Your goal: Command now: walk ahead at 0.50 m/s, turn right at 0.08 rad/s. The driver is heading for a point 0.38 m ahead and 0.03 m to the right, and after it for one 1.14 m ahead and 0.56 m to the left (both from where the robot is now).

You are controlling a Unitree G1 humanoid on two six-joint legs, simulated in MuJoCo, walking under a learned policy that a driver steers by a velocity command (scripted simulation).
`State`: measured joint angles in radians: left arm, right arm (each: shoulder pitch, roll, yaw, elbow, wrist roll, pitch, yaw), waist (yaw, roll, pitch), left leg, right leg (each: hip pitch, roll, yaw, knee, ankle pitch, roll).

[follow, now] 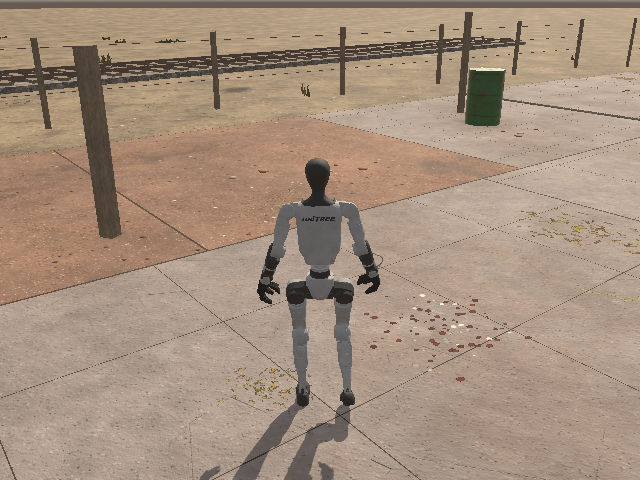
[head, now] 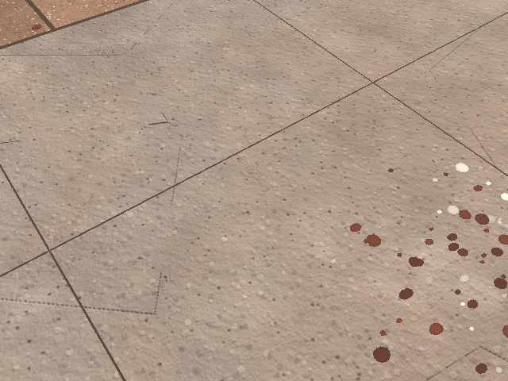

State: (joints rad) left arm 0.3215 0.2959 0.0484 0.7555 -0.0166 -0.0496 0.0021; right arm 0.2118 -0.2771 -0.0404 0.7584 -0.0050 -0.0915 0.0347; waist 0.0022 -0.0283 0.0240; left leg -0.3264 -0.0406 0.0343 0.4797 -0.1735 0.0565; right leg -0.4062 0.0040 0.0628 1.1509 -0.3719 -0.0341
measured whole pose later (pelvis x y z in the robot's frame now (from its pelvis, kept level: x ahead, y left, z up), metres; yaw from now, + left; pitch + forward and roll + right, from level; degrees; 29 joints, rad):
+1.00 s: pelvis +0.31 +0.00 +0.01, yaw +22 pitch +2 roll -3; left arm 0.06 0.32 0.09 0.82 0.00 0.01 0.03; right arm 0.21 -0.31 -0.07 0.65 0.00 0.02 -0.02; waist -0.01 -0.02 0.06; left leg -0.33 -0.02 -0.04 0.48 -0.19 0.05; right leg -0.53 0.00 0.01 1.07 -0.43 0.06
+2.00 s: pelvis +0.30 +0.02 +0.00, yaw +46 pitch -1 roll +0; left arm 0.19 0.31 0.06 0.87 -0.02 0.05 0.01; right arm 0.11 -0.21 -0.02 0.68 -0.03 0.00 -0.02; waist 0.03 -0.04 0.05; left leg -0.20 -0.03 0.07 0.46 -0.25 0.06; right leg -0.34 -0.07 0.01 0.80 -0.41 0.08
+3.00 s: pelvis +0.33 +0.01 +0.00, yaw +21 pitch +0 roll +0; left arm 0.14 0.31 0.05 0.77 -0.01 0.04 0.03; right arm 0.15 -0.25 -0.03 0.82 0.01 -0.01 0.00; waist -0.01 -0.02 0.07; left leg -0.23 -0.02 -0.07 0.46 -0.23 0.00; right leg -0.24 0.01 0.10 0.62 -0.41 0.09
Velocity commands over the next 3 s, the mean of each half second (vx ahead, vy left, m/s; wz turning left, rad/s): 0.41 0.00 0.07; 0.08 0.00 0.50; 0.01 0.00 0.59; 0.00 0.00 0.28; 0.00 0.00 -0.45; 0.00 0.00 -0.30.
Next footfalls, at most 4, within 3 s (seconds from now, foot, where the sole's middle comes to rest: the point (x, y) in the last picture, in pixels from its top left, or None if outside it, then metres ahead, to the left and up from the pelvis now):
0.38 right None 0.39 -0.14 -0.77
0.82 left None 0.35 0.11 -0.77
1.28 right None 0.44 -0.10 -0.77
1.70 left None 0.26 0.11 -0.77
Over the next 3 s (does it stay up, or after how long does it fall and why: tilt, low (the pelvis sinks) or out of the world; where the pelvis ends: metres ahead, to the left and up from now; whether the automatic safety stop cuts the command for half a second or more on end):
stays up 0.33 0.01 0.00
